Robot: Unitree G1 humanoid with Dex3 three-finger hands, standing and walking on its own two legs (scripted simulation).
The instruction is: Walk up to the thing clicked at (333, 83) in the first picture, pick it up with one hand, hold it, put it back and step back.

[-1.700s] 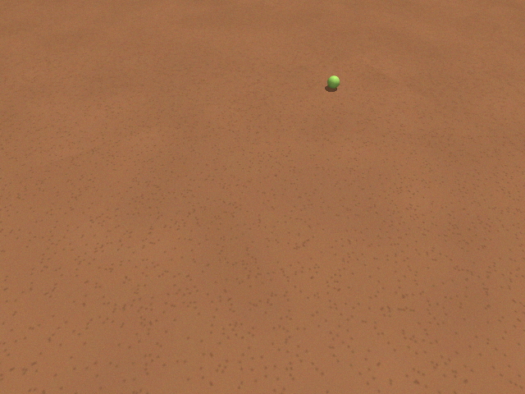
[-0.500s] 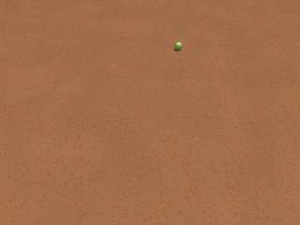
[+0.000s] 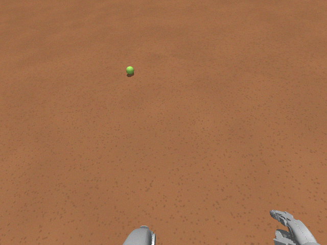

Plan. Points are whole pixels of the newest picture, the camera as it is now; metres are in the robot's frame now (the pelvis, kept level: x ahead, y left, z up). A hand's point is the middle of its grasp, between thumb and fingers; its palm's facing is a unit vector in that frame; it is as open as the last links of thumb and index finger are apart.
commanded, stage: walk up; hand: left
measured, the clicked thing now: (130, 70) +1.92 +0.59 -0.73
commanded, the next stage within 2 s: none
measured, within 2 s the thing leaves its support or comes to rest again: neither
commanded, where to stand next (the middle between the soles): +1.56 +0.87 m, yaw -71 degrees
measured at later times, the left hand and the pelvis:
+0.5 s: hand (84, 128) +0.55 +0.38 -0.11, palm faces -0.39 -0.77 -0.50, open 7.3 cm; pelvis +0.32 +0.14 +0.00, yaw -19 degrees
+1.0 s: hand (90, 95) +0.82 +0.46 -0.16, palm faces -0.49 -0.67 -0.56, open 7.3 cm; pelvis +0.64 +0.21 -0.04, yaw -33 degrees
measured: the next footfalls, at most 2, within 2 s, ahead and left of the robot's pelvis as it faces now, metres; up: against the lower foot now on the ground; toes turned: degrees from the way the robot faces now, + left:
left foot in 0.22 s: +0.35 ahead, +0.21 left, +0.00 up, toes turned -8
right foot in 0.66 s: +0.52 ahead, -0.01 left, +0.00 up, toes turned -34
